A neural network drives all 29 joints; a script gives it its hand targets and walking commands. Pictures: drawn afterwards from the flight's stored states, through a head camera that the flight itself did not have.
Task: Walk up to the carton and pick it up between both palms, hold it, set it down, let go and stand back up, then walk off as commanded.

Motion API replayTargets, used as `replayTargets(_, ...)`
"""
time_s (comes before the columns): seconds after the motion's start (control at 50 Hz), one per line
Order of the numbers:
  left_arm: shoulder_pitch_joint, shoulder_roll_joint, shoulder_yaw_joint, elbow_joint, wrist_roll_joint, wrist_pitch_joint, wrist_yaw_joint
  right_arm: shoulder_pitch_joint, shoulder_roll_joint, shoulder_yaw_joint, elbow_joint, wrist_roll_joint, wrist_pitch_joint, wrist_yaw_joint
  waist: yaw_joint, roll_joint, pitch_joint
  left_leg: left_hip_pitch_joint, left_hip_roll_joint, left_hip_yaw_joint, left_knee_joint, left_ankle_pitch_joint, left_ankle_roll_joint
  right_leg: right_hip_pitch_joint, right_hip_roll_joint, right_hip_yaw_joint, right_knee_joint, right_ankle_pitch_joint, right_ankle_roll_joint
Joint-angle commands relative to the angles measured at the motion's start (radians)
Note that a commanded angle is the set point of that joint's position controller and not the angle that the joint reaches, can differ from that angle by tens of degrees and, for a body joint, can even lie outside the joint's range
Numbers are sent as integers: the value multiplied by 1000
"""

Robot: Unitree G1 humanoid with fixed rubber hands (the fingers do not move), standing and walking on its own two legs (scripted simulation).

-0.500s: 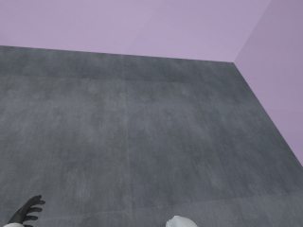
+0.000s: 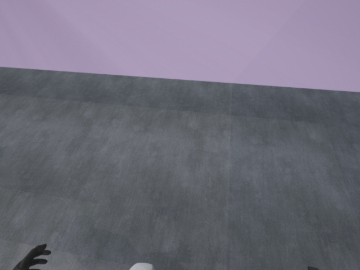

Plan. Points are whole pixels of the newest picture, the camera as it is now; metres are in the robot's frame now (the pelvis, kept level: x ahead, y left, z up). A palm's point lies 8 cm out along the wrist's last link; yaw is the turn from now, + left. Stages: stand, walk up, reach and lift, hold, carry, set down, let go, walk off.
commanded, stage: walk up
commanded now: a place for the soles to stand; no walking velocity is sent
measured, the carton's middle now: out of the picture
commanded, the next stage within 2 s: none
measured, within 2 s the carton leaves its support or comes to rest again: neither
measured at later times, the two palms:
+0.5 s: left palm (3, 256) +0.17 +0.45 -0.11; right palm (266, 228) +0.23 -0.19 -0.08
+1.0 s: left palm out of the picture +0.21 +0.47 -0.07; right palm (216, 150) +0.49 -0.10 -0.11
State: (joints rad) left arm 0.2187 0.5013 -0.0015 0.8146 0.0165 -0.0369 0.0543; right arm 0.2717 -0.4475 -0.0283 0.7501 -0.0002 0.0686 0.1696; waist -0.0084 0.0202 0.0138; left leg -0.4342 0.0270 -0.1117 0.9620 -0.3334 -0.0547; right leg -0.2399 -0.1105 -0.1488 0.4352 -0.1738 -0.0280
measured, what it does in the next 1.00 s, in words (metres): walks ahead, turning left: left foot, then right foot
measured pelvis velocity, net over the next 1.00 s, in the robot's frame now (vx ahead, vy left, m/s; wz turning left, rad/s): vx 0.28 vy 0.14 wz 0.50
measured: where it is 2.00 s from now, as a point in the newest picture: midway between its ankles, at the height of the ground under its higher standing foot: (109, 229)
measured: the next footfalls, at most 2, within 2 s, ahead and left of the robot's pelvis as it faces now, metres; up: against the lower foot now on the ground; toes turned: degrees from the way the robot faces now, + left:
left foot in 0.22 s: +0.09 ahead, +0.25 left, +0.00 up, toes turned +3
right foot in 0.58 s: +0.29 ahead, +0.10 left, +0.00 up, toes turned +14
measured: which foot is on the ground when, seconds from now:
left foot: up 0.00-0.20, down 0.22-0.60, up 0.62-1.00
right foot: down 0.00-0.22, up 0.24-0.56, down 0.58-1.00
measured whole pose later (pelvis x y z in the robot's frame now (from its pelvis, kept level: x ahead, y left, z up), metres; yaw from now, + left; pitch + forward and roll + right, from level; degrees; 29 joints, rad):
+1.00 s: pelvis +0.28 +0.14 +0.00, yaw +29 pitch -4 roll +1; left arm 0.25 0.42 0.00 0.82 0.00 -0.08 0.02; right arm 0.32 -0.46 -0.03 0.76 0.00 0.07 0.13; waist -0.01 0.04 0.04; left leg -0.46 0.07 -0.11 0.85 -0.21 -0.01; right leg -0.01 0.00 -0.27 0.38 -0.32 -0.06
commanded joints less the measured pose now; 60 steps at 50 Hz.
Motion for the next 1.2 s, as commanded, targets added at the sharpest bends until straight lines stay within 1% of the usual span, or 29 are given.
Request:
replayTargets(0.0,-134,284,161,-42,43,-38,-35,57,-147,-77,-26,-7,-9,2,-44,-251,-39,32,75,155,-176,-5,43,-1,-147,30,-214,-343,-125)
replayTargets(0.06,-132,243,146,-38,22,-41,-57,39,-148,-69,-22,-8,-17,-1,-21,-231,-50,27,89,168,-262,26,54,27,-135,-2,-141,-299,-121)
replayTargets(0.1,-177,269,151,-19,24,-32,-67,135,-157,-82,-4,-2,-22,-22,-72,-222,-87,86,101,182,-330,72,55,52,-127,-16,-38,-308,-103)
replayTargets(0.14,-220,202,133,-46,21,-17,-69,201,-182,-90,34,-22,-30,-35,-99,-26,-84,187,52,163,-479,85,76,-19,-41,-87,221,-266,-72)
replayTargets(0.16,-226,165,111,-70,14,-6,-74,272,-215,-102,44,-26,-39,-49,-154,86,-46,222,20,96,-571,71,82,-93,-16,-60,371,-297,-55)
replayTargets(0.18,-200,107,95,-76,10,5,-78,277,-287,-118,43,-44,-38,-65,-148,310,12,219,69,-114,-665,-95,92,-264,28,-34,562,-414,-18)
replayTargets(0.2,-188,99,74,-96,-4,7,-82,198,-341,-125,-2,-33,-34,-70,-100,409,94,148,161,-449,-797,-239,127,-404,95,29,634,-455,12)
replayTargets(0.22,-196,137,81,-96,-1,2,-84,58,-358,-123,-50,-43,-35,-67,-44,382,111,140,167,-591,-875,-218,206,-427,150,114,606,-394,24)
replayTargets(0.24,-166,160,77,-83,8,-5,-75,17,-360,-120,-76,-39,-31,-75,-21,475,86,226,197,-627,-840,-81,262,-474,143,161,625,-388,15)
replayTargets(0.26,-152,185,84,-40,-5,-20,-71,3,-309,-115,-82,-38,-40,-73,-7,445,120,293,163,-558,-770,109,293,-479,139,182,589,-371,27)
replayTargets(0.3,-143,188,89,-3,-10,-33,-56,48,-243,-112,-83,-19,-51,-76,-6,306,1,438,109,-418,-657,434,237,-389,114,188,497,-302,42)
replayTargets(0.34,-131,170,84,-8,-5,-35,-48,61,-231,-119,-81,-10,-50,-90,-28,300,-74,540,89,-357,-618,456,177,-415,143,161,450,-239,51)
replayTargets(0.42,-192,124,85,-35,-9,-62,-30,44,-184,-105,-99,-12,-40,-92,-28,253,-93,586,105,-325,-585,574,265,-383,178,123,271,-205,58)
replayTargets(0.46,-189,108,89,-44,-1,-72,-20,54,-172,-98,-109,-11,-34,-91,-33,219,-78,492,90,-327,-560,652,236,-241,176,136,151,-170,57)
replayTargets(0.48,-147,85,81,-40,-12,-82,-17,17,-168,-97,-117,-14,-33,-91,9,217,-43,400,101,-328,-556,592,222,-148,157,145,66,-99,38)
replayTargets(0.52,121,151,113,30,-7,-93,-9,-101,-152,-95,-154,12,-36,-92,153,71,-167,93,19,-182,-350,325,118,369,40,237,-115,168,24)
replayTargets(0.54,241,233,155,49,6,-94,-3,-56,-73,-81,-162,12,-47,-99,185,-142,-262,-88,-124,-75,-127,-77,74,605,-192,458,-123,150,10)
replayTargets(0.56,178,262,161,16,10,-78,0,45,-108,-83,-137,-3,-37,-112,115,-103,-252,-145,-110,-65,6,-167,57,571,-310,629,-152,47,-19)
replayTargets(0.58,116,283,165,-9,12,-72,0,95,-166,-88,-110,-12,-25,-104,84,-32,-209,-162,-62,-88,64,-168,54,513,-366,657,-188,-183,-20)
replayTargets(0.62,-32,217,146,-55,-8,-72,-15,109,-233,-105,-55,-7,-9,-78,23,-137,-51,-96,12,-61,68,-44,58,262,-255,521,-255,-315,49)
replayTargets(0.68,6,151,156,-45,-33,-74,-13,122,-167,-82,-16,-4,-9,-56,22,-201,64,3,-7,-1,21,105,51,136,-96,151,-289,140,314)
replayTargets(0.72,-89,155,160,-83,-34,-63,-15,212,-166,-84,15,-2,-6,-48,-16,-294,40,45,-7,63,-50,58,43,148,-44,-9,-240,406,361)
replayTargets(0.8,-33,169,166,-80,-35,-56,-25,27,-137,-61,-23,8,-16,-48,29,-215,50,-42,39,124,-193,139,63,228,-79,-53,-212,439,220)
replayTargets(0.82,26,159,156,-63,-18,-62,-17,-40,-112,-55,-34,1,-18,-47,54,-146,46,-86,82,96,-173,172,45,251,-128,-13,-179,335,132)
replayTargets(0.88,15,206,163,-54,-19,-56,-23,-95,-118,-55,-65,-3,-17,-44,60,-124,78,-180,101,86,-168,183,47,258,-199,22,-211,175,71)
replayTargets(1.04,40,160,154,-50,-21,-42,-37,-108,-107,-48,-85,-5,-25,-40,85,-121,82,-210,77,145,-287,180,57,394,-154,-88,-131,473,93)
replayTargets(1.1,21,162,143,-69,-22,-27,-42,-140,-97,-50,-102,-14,-25,-47,76,-84,30,-76,29,225,-410,176,77,381,-134,-121,-22,519,44)
replayTargets(1.16,-71,168,138,-89,-11,-10,-47,157,-145,-96,-32,-27,-39,-81,-96,-23,-165,305,-53,224,-520,166,136,288,-108,-104,380,516,-34)
replayTargets(1.18,-64,109,119,-109,-6,-12,-50,296,-191,-120,1,-42,-46,-96,-155,36,-164,434,-76,113,-554,73,191,152,-12,-104,602,424,-24)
